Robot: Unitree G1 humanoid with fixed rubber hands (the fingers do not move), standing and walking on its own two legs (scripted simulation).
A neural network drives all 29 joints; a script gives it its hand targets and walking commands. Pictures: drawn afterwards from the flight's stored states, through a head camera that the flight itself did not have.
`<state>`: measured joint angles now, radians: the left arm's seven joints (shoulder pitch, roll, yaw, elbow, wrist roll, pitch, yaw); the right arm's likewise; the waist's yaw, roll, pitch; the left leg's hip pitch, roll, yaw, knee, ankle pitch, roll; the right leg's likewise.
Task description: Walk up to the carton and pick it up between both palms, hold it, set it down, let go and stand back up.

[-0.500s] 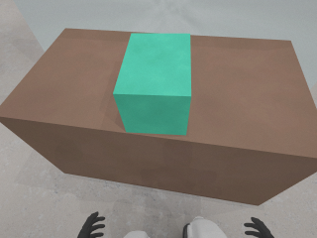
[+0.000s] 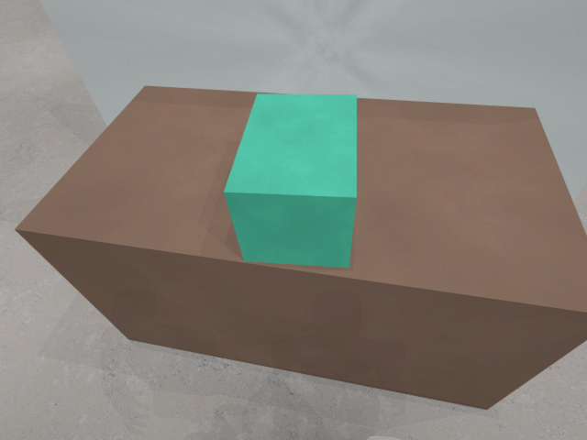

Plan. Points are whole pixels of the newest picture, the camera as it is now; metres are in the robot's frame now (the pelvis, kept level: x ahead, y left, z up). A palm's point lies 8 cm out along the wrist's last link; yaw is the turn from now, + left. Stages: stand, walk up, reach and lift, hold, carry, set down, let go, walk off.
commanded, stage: walk up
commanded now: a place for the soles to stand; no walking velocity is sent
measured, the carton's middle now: (300, 176) +0.60 +0.03 -0.02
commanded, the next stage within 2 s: none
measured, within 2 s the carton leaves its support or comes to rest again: neither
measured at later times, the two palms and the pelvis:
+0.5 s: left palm out of the picture +0.08 +0.24 -0.13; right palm out of the picture +0.04 -0.23 -0.13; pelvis +0.02 +0.01 +0.00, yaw -1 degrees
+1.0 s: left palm out of the picture +0.04 +0.26 -0.13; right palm out of the picture +0.03 -0.24 -0.14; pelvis +0.02 +0.02 +0.00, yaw -2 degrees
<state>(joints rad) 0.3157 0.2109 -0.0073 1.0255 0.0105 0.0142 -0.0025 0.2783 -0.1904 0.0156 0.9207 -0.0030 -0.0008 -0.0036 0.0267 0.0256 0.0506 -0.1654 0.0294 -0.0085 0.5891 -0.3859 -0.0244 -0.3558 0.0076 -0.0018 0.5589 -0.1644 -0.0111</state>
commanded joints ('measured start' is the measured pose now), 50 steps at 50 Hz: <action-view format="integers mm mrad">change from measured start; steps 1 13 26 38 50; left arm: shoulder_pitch -37 -31 -88 -89 65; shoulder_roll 154 134 145 156 259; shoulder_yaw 24 14 4 -3 74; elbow -58 -32 -5 16 -42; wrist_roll -8 1 2 -1 21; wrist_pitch -17 -17 -19 -15 -20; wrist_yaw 15 18 20 23 92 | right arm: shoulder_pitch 77 62 70 54 81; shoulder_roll -113 -151 -164 -172 -196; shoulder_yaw -19 -14 -13 -11 -35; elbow -35 8 26 39 -3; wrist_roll -4 -4 -3 -3 -62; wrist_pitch -24 -31 -25 -16 40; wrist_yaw -13 -20 -19 -20 12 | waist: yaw -42 -2 -15 -17 -13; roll -126 -15 5 -27 -165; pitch -7 -31 -5 -20 48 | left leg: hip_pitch -69 -113 -84 -45 -350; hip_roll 29 84 97 91 58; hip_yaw -28 -62 -43 -27 -30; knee -113 -194 -195 -202 322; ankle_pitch -13 120 204 158 -228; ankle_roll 79 80 77 79 27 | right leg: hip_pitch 38 152 143 142 103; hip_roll -130 -89 -82 -80 -332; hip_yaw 227 131 112 126 605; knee -244 -102 -75 -91 -369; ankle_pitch -219 55 170 149 -550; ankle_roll -38 -48 -49 -42 -175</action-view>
